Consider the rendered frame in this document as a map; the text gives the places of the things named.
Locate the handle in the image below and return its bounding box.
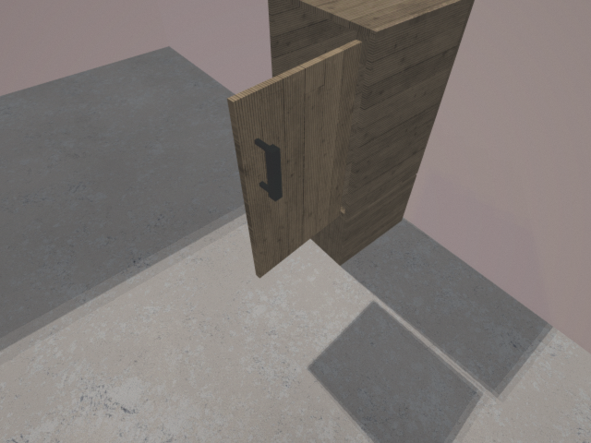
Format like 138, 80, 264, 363
255, 138, 283, 201

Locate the cupboard door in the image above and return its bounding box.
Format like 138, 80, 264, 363
227, 40, 362, 278

